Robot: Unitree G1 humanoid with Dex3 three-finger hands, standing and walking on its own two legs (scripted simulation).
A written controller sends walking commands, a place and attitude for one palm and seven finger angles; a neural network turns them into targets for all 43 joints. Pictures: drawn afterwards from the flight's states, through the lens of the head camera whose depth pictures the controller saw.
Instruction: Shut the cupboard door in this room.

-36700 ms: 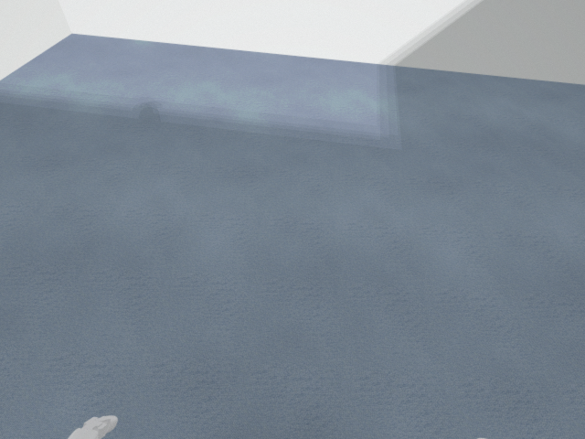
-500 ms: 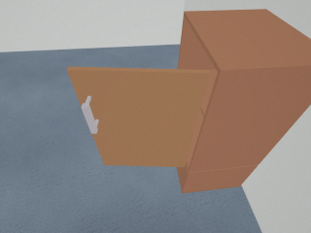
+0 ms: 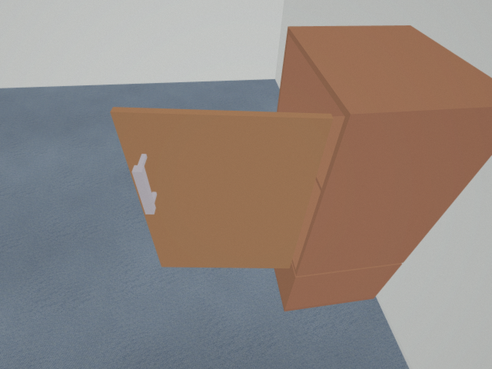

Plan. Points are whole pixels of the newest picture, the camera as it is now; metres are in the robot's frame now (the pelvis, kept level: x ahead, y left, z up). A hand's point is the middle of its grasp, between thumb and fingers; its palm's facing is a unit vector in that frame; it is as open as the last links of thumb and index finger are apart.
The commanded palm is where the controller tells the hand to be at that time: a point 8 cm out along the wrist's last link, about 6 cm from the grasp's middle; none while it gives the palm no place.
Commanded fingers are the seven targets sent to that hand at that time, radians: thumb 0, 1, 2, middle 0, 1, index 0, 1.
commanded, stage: look again from close up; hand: left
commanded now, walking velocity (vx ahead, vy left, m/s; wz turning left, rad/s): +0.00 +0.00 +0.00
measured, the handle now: (146, 184) +0.49 +0.25 -0.01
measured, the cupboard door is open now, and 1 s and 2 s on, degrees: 82 82 82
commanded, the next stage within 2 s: shuffle to correct the standing spot in 0.24 s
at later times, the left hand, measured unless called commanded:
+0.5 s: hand out of the picture -0.05 +0.22 -0.18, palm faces +0.03 -0.98 -0.17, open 7.3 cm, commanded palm none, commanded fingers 0.00 0.90 0.90 -0.20 -0.30 -0.20 -0.30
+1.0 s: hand out of the picture +0.05 +0.17 -0.18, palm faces +0.03 -0.99 -0.14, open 7.3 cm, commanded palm none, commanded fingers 0.00 0.90 0.90 -0.20 -0.30 -0.20 -0.30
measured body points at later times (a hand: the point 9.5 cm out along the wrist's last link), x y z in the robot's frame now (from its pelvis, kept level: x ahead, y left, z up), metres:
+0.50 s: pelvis +0.00 +0.04 +0.00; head +0.00 +0.06 +0.45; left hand -0.05 +0.27 -0.16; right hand +0.01 -0.19 -0.14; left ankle +0.04 +0.11 -0.73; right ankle -0.03 -0.10 -0.73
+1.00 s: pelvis +0.06 +0.02 +0.01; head +0.08 +0.04 +0.45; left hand +0.05 +0.22 -0.16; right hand +0.08 -0.21 -0.14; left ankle +0.04 +0.10 -0.73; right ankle -0.02 -0.11 -0.72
